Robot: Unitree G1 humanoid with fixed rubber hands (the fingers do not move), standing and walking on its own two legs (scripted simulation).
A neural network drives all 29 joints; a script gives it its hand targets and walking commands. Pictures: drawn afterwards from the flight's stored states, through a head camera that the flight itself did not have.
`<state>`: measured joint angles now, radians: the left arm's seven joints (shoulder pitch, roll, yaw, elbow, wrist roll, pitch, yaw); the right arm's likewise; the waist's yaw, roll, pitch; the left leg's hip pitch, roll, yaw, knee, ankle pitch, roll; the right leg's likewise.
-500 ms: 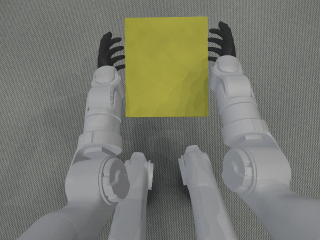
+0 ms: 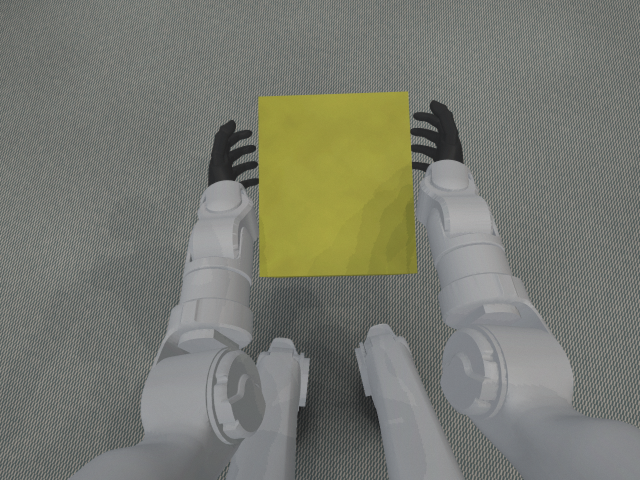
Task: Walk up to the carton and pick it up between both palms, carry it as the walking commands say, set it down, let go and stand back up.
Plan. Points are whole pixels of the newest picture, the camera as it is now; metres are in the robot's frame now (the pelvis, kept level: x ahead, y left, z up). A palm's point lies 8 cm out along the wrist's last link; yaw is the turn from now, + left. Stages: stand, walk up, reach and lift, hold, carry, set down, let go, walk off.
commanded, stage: reach and lift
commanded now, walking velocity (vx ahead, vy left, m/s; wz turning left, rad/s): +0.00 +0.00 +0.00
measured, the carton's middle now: (334, 197) +0.47 -0.03 -0.14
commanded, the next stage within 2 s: none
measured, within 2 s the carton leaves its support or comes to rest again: neither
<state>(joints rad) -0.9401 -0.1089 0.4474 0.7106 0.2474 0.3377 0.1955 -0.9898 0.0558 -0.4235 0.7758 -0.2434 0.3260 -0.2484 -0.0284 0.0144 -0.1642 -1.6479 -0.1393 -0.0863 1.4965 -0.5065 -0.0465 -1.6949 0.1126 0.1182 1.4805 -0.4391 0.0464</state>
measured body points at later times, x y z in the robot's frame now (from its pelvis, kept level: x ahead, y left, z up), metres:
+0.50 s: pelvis +0.02 +0.00 +0.06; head +0.20 -0.02 +0.47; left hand +0.46 +0.11 +0.01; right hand +0.45 -0.16 +0.02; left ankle +0.08 +0.12 -0.54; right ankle +0.10 -0.12 -0.54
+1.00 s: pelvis +0.04 +0.00 +0.13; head +0.18 -0.02 +0.56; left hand +0.43 +0.12 +0.08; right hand +0.43 -0.16 +0.09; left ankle +0.08 +0.12 -0.54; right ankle +0.10 -0.12 -0.54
